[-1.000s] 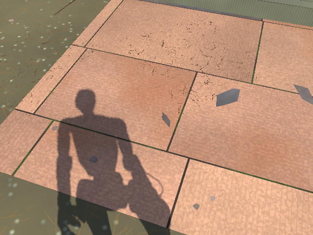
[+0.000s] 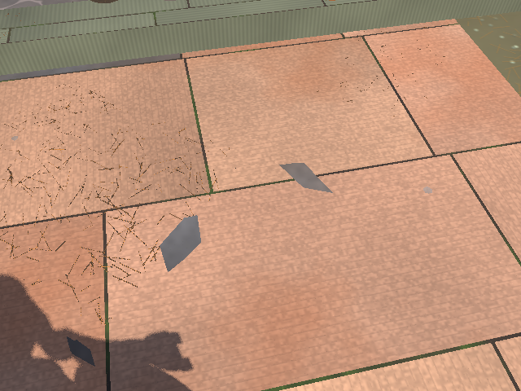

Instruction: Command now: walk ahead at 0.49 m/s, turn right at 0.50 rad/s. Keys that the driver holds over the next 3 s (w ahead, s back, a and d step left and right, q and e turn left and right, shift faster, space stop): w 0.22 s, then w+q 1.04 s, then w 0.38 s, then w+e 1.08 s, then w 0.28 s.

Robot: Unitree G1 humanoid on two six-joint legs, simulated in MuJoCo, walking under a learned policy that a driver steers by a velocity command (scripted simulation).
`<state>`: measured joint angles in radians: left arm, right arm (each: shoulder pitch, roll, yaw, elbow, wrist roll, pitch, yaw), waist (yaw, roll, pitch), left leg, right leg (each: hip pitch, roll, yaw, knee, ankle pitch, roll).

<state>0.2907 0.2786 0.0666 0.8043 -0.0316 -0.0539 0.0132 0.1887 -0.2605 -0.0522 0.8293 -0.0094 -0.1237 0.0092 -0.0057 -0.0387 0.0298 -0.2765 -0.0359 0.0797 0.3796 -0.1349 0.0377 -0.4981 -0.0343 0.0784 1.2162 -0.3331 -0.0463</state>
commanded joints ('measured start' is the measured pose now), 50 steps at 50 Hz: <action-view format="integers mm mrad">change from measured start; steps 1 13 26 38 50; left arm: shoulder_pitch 43 -307 -52 67 -85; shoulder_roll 8 32 55 138 125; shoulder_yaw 4 -21 18 50 25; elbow -73 -214 -75 23 -92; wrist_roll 2 8 44 26 26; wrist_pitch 7 -30 -79 -42 -101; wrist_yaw -3 -50 -30 10 6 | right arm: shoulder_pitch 18 177 122 -212 38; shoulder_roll -90 -190 -59 -26 -122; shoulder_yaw -23 -34 -16 -2 -54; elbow -20 74 14 -138 -141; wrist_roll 6 44 46 31 28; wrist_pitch -22 29 74 76 50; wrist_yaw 7 7 -3 52 30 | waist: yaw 14 -63 -12 80 -8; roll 101 109 -39 3 39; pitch -28 43 -48 83 -118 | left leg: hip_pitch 103 241 -369 -480 257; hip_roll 286 306 176 142 248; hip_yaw -247 -107 -187 -63 -506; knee -248 -196 792 318 -100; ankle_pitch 66 155 -79 133 78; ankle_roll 182 144 -15 20 272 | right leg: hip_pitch -140 -104 357 551 -219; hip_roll -98 -46 -244 -269 -87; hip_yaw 42 -89 6 -267 15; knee -31 -615 -1065 -1048 21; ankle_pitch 52 236 356 435 -14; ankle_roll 2 -9 -154 -104 33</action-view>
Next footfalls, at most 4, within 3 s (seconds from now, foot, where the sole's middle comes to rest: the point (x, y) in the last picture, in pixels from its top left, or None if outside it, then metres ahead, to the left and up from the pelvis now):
0.34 right None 0.34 -0.18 -0.78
0.88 left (235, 338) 0.61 0.09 -0.78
1.38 right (260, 233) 0.94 0.02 -0.78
1.88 left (150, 210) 1.03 0.37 -0.78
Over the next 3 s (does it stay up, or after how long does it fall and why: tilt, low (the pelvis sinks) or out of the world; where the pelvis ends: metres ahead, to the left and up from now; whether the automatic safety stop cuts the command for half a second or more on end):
stays up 1.54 0.33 0.00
